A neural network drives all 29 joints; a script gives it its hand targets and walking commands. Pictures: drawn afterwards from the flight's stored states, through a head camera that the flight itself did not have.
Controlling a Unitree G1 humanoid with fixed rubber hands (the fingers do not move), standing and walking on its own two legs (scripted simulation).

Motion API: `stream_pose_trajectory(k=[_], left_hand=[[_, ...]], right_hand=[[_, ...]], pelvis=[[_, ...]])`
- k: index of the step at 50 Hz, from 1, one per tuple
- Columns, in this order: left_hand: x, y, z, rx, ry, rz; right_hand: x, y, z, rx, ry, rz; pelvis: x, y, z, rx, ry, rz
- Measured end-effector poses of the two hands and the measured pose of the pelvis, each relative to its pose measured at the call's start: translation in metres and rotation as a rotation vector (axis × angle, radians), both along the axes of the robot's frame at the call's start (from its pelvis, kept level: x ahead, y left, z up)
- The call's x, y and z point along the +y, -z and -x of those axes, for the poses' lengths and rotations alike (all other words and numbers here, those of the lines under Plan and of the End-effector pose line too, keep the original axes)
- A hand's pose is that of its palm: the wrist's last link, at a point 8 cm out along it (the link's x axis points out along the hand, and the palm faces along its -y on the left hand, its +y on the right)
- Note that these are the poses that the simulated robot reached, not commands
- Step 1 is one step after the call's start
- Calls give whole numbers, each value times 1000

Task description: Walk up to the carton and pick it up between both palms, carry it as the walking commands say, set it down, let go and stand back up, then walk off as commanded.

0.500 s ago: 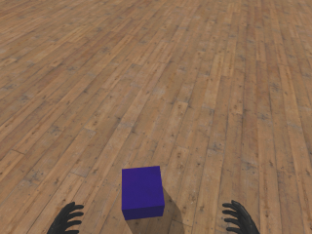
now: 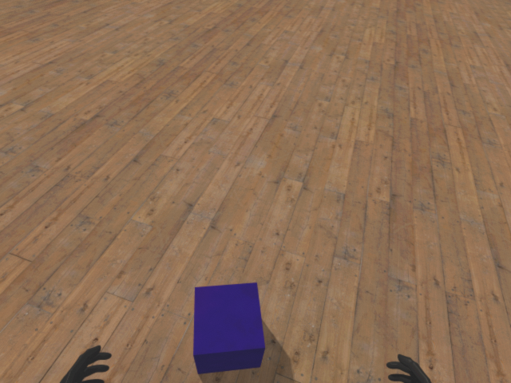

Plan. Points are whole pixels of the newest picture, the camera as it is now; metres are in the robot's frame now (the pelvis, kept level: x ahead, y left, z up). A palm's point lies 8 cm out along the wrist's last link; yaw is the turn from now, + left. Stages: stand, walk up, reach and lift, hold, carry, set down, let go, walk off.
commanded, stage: stand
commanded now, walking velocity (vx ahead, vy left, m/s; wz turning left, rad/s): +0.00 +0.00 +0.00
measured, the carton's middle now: (227, 327) +0.47 +0.05 -0.67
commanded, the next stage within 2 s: walk off in 1.68 s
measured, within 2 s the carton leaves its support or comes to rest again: neither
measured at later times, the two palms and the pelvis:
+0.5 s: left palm out of the picture +0.12 +0.31 -0.10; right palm out of the picture +0.12 -0.28 -0.08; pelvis +0.01 +0.02 +0.01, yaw -1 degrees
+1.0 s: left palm out of the picture +0.09 +0.33 -0.10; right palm out of the picture +0.09 -0.29 -0.08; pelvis +0.00 +0.02 +0.01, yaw -1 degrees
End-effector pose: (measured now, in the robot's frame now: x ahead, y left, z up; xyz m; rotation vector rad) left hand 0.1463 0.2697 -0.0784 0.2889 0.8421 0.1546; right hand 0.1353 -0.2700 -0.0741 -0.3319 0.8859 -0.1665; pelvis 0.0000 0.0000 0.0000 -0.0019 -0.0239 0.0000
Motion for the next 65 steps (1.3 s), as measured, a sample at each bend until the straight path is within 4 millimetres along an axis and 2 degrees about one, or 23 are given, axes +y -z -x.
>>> stream_pose_trajectory(k=[7, 18, 28, 47, 65], left_hand=[[22, 13, 9, 73, 0, -31], [34, 22, 17, 148, 4, -40], [45, 22, 29, 190, -9, -55], [54, 23, 52, 244, -24, -66], [58, 23, 63, 275, -36, -73]], right_hand=[[-17, -4, 8, 43, 40, 62], [-8, 1, 7, 76, 51, 61], [-6, 6, 19, 119, 66, 56], [-15, 10, 47, 184, 93, 64], [-19, 11, 54, 209, 98, 64]], pelvis=[[7, -2, -6, 12, 11, 4], [17, -4, -10, 7, 20, 3], [22, -6, -8, -3, 22, 1], [24, -9, 3, -20, 21, 0], [23, -10, 7, -25, 18, 1]])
